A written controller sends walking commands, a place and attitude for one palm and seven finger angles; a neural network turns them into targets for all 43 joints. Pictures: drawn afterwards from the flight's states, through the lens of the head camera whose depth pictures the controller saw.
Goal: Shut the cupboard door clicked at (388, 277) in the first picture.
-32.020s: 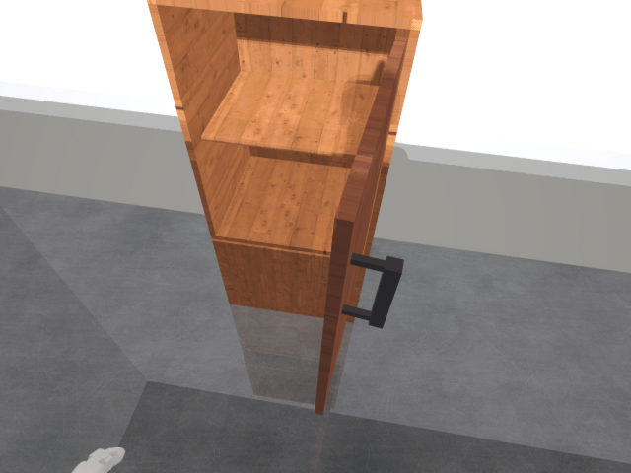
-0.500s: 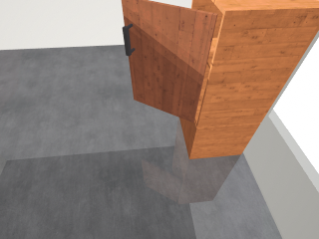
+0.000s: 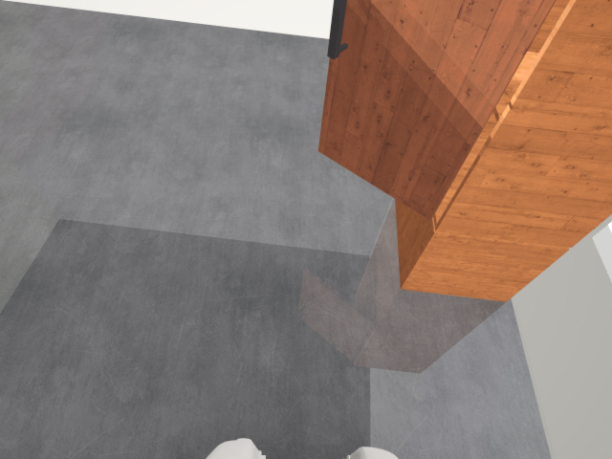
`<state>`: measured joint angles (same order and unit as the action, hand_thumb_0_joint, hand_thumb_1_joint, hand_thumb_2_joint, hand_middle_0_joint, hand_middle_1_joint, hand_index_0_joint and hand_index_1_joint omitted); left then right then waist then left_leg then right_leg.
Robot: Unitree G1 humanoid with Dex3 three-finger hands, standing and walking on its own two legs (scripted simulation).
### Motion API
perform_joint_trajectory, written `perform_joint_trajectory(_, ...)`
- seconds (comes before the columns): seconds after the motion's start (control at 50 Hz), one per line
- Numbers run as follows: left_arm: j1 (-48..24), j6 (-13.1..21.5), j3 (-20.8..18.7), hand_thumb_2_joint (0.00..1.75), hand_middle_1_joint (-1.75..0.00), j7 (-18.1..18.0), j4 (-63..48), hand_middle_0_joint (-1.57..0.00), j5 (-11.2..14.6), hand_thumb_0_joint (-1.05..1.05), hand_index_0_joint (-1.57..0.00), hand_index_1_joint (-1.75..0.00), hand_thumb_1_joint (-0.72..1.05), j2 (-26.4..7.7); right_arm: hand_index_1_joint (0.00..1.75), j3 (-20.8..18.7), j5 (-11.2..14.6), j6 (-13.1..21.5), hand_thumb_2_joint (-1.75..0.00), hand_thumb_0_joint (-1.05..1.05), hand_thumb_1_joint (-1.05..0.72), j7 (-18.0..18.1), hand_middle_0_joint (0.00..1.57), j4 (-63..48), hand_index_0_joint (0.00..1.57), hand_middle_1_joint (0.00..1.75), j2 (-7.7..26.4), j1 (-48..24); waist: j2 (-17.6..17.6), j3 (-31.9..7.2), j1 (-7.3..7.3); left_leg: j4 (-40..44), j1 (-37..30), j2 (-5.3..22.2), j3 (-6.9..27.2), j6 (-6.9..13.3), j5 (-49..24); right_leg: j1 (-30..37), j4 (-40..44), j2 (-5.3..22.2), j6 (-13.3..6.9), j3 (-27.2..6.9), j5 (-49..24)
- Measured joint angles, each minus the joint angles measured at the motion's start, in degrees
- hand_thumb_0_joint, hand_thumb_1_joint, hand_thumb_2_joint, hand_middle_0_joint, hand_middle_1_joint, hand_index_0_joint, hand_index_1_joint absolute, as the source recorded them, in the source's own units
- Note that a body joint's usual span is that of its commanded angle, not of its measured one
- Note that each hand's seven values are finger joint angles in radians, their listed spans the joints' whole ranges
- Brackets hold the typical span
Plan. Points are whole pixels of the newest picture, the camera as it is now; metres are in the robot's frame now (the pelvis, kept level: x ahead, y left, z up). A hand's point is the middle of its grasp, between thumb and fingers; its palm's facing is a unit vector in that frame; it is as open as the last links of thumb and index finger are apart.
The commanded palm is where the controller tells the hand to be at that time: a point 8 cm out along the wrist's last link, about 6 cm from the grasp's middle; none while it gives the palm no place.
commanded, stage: walk to a spot facing it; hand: left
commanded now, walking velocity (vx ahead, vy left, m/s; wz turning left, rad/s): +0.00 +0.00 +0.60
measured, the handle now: (342, 24) +0.96 -0.04 +0.07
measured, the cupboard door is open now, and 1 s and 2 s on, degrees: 56 56 56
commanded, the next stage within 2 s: turn to face it in 1.86 s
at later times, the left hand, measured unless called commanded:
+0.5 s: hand out of the picture +0.00 +0.16 -0.13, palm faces +0.29 -0.91 -0.30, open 7.4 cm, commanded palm none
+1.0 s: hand out of the picture -0.02 +0.19 -0.13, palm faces +0.58 -0.76 -0.29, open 7.4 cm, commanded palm none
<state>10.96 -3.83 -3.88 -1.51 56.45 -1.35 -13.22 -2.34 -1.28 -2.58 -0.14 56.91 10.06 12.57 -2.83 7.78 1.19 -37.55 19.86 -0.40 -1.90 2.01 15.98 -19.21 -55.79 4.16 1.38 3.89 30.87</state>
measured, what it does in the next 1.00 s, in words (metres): steps on the spot, turning left: right foot, then left foot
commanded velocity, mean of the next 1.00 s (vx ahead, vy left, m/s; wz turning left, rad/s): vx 0.13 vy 0.00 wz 0.60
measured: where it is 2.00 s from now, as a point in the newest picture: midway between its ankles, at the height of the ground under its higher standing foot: (218, 415)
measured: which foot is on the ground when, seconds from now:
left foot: down 0.00-0.32, up 0.34-0.68, down 0.70-1.00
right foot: up 0.00-0.30, down 0.32-0.68, up 0.70-1.00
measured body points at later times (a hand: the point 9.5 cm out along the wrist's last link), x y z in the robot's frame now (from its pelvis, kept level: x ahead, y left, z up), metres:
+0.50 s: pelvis -0.02 -0.06 +0.02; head +0.03 -0.07 +0.47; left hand -0.01 +0.21 -0.11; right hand +0.12 -0.30 -0.13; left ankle -0.06 +0.08 -0.64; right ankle +0.00 -0.16 -0.72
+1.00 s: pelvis +0.03 -0.04 +0.01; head +0.07 -0.04 +0.46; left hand -0.05 +0.23 -0.11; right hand +0.19 -0.23 -0.14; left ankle -0.08 +0.07 -0.72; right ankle +0.15 -0.11 -0.71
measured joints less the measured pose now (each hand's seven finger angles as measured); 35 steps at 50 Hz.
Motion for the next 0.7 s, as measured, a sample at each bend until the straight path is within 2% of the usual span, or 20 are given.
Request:
perform_joint_trajectory(0.06,-0.5,-0.1,-0.5,0.9,-0.3,0.4,-0.9,-0.2,-0.2,0.0,-0.2,-0.3,0.91,0.0,0.3,0.1,-0.3,0.1,-0.89,0.01,-0.9,0.6,0.2,-0.7,0.2,0.3,-0.3,0.6,1.2,-0.5,0.08,4.5,0.0,-0.7,1.7,0.0,-2.8,-4.8,-5.7,-1.1,0.4,-2.1,-4.5)
perform_joint_trajectory(0.12,-1.1,0.6,-0.7,0.9,-0.3,0.5,-2.3,-0.2,-0.1,0.0,-0.2,-0.3,0.91,-0.2,0.3,0.0,-0.2,0.3,-0.89,0.01,-0.9,0.9,0.2,-1.1,0.2,0.3,-0.1,0.9,2.5,-0.8,0.12,8.7,-0.1,-1.2,3.9,0.0,-6.0,-6.5,-3.9,-1.7,0.9,-3.3,-6.8)
perform_joint_trajectory(0.22,-2.3,1.0,-0.7,0.9,-0.3,0.3,-4.3,-0.2,0.0,0.0,-0.2,-0.3,0.91,-0.4,0.3,-0.8,-0.4,-0.1,-0.89,0.01,-0.9,0.8,0.2,-1.6,0.21,0.3,0.8,0.8,4.1,-1.9,0.66,11.2,0.5,-1.6,7.7,-1.1,-8.6,-4.4,5.6,-2.8,1.1,-4.2,-6.1)
perform_joint_trajectory(0.3,-2.4,1.6,-0.4,0.9,-0.3,0.2,-5.8,-0.2,0.2,0.0,-0.2,-0.3,0.91,-0.2,0.3,-1.9,-0.2,-1.2,-0.89,0.01,-0.9,0.6,0.2,-2.3,0.21,0.3,2.0,0.5,4.9,-3.2,0.8,9.8,2.3,-2.6,10.8,-2.7,-8.9,1.7,19.3,-4.1,0.5,-3.8,-9.3)
perform_joint_trajectory(0.32,-1.8,2.1,-0.3,0.9,-0.3,0.3,-6.5,-0.2,0.0,0.0,-0.2,-0.3,0.91,-0.5,0.3,-2.2,0.0,-1.5,-0.89,0.01,-0.9,0.5,0.2,-2.6,0.21,0.3,2.1,0.6,4.1,-4.1,0.53,7.8,3.7,-3.7,10.8,-3.0,-6.9,3.7,24.7,-3.4,-0.4,-4.2,-9.7)
perform_joint_trajectory(0.34,-1.7,2.4,-0.3,0.9,-0.3,0.1,-6.5,-0.2,-0.3,0.0,-0.2,-0.3,0.91,-0.1,0.3,-2.7,0.2,-1.8,-0.9,0.01,-0.9,0.4,0.2,-2.6,0.2,0.3,2.6,0.0,4.4,-4.0,0.09,3.0,5.6,-4.0,10.7,-3.4,-1.4,3.5,24.9,-3.3,-1.1,-4.0,-11.6)
perform_joint_trajectory(0.38,-1.4,2.0,0.3,0.9,-0.3,-0.2,-6.0,-0.2,-0.6,0.0,-0.2,-0.3,0.91,1.0,0.3,-3.5,0.0,-2.3,-0.9,0.01,-0.9,0.1,0.2,-2.7,0.2,0.3,4.0,-0.9,5.4,-3.3,0.32,-11.1,9.9,-4.4,9.2,-3.6,6.2,4.0,24.1,-2.9,-1.8,-2.2,-13.0)
perform_joint_trajectory(0.44,0.0,1.8,0.6,0.9,-0.3,-0.5,-5.3,-0.2,-0.6,0.0,-0.2,-0.3,0.91,2.0,0.3,-4.0,-0.1,-2.3,-0.9,0.01,-0.9,-0.6,0.2,-3.6,0.2,0.3,4.9,-1.2,4.9,-3.3,0.87,-25.7,12.8,-3.2,5.3,-4.3,7.0,5.9,26.0,-1.3,-1.9,-0.4,-13.9)
perform_joint_trajectory(0.48,0.5,2.1,0.7,0.9,-0.3,-0.4,-5.1,-0.2,-0.6,0.0,-0.2,-0.3,0.91,2.2,0.3,-3.9,0.2,-2.0,-0.9,0.01,-0.9,-0.9,0.19,-4.2,0.2,0.3,4.9,-1.3,4.0,-3.0,1.44,-27.3,11.9,-1.6,3.5,-4.9,6.5,6.9,27.0,-0.2,-1.9,1.0,-14.2)
perform_joint_trajectory(0.54,0.6,2.8,0.9,0.9,-0.3,-0.2,-5.3,-0.2,-0.6,0.0,-0.2,-0.3,0.9,2.4,0.3,-3.4,0.5,-2.1,-0.9,0.01,-0.91,-1.1,0.19,-4.5,0.2,0.3,4.6,-1.5,2.8,-2.1,1.54,-21.8,8.4,0.5,1.8,-5.5,7.5,7.7,27.0,1.4,-1.8,3.7,-13.7)
perform_joint_trajectory(0.64,0.8,3.3,0.7,0.9,-0.3,0.1,-6.0,-0.21,-0.8,0.0,-0.2,-0.3,0.9,2.1,0.3,-2.3,0.8,-1.9,-0.9,0.01,-0.91,-1.2,0.19,-4.4,0.2,0.3,3.7,-3.0,1.0,-0.7,-0.07,-6.7,0.8,1.9,-0.7,-4.8,8.8,7.0,23.1,3.8,-0.9,8.0,-11.2)
perform_joint_trajectory(0.68,1.6,3.2,0.3,0.9,-0.3,0.4,-6.0,-0.21,-0.5,0.0,-0.2,-0.3,0.9,1.5,0.3,-1.7,0.7,-1.2,-0.9,0.01,-0.91,-1.3,0.19,-5.0,0.2,0.3,3.6,-3.3,0.6,-1.0,-0.47,2.1,-3.3,1.7,-1.5,-4.0,4.3,5.9,19.6,4.9,-0.1,9.5,-9.1)
perform_joint_trajectory(0.7,2.2,2.9,0.1,0.9,-0.3,0.6,-5.8,-0.21,-0.2,0.0,-0.2,-0.3,0.9,1.2,0.3,-1.6,0.5,-0.5,-0.9,0.01,-0.9,-1.4,0.19,-5.4,0.2,0.3,3.6,-3.2,0.6,-1.5,-0.49,4.6,-3.8,1.6,-0.9,-3.0,0.1,4.3,16.2,5.3,0.3,9.4,-7.5)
